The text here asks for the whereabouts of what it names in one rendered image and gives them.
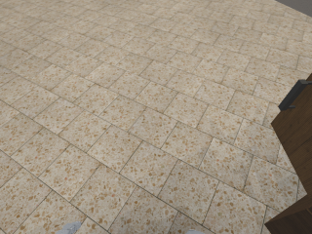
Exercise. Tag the cupboard door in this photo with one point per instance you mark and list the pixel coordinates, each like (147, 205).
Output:
(293, 128)

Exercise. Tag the handle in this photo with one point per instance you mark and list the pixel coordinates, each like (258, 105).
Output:
(293, 94)

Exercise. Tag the left robot hand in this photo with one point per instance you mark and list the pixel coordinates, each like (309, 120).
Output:
(70, 228)

